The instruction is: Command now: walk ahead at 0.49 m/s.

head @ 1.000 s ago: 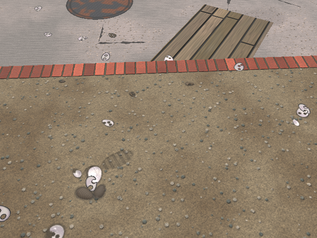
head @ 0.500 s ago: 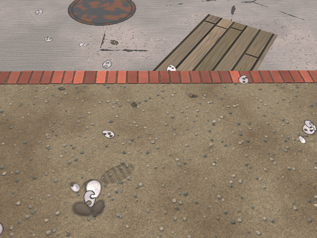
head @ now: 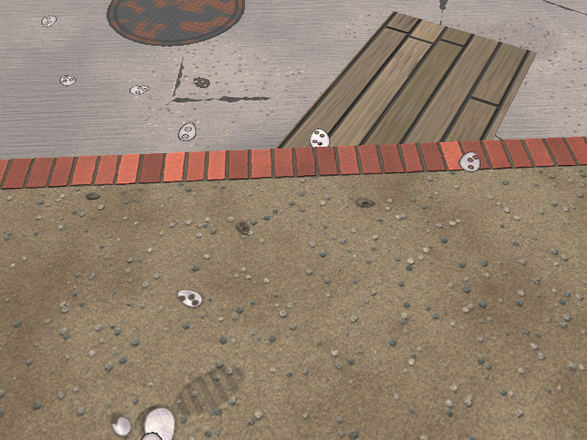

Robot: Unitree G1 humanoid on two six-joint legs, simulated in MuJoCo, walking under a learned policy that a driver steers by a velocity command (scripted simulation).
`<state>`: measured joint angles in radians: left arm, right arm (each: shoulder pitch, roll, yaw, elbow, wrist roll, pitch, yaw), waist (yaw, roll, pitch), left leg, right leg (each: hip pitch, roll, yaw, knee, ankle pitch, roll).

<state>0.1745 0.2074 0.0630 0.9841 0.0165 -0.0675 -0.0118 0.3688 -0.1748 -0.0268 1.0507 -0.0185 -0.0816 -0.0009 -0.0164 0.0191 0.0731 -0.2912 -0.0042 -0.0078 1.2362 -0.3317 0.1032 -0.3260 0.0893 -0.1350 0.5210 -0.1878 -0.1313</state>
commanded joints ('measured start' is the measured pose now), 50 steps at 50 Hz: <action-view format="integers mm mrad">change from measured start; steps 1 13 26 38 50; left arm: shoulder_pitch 105 360 235 -81 293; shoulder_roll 29 68 75 23 200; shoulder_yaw -6 -20 -8 -14 40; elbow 11 71 0 -112 -58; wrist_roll -1 -6 -6 10 44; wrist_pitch -30 -45 -33 23 -37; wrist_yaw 7 19 14 -20 25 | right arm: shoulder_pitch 70 -374 -89 94 100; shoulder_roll -45 -42 -141 -104 -110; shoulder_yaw -15 -10 -62 -27 -23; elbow -43 -202 -116 -28 -53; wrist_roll -21 -2 5 8 14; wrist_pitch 14 36 6 -29 -16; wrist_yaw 13 34 16 3 -9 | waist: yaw -21 70 -28 0 180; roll -14 -77 5 41 -80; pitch -5 38 -109 30 -290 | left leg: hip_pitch -185 -349 315 195 82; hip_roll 94 75 342 163 91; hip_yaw -49 92 -395 -36 5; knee -15 -549 -1019 -1121 -325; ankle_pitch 52 354 72 498 500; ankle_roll -10 -70 183 81 29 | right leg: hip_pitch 98 302 -295 -325 473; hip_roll -319 -244 -128 -189 -323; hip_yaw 404 181 187 79 311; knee -381 -394 777 286 -84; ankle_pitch -16 406 -147 167 15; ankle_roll -113 -48 29 108 -42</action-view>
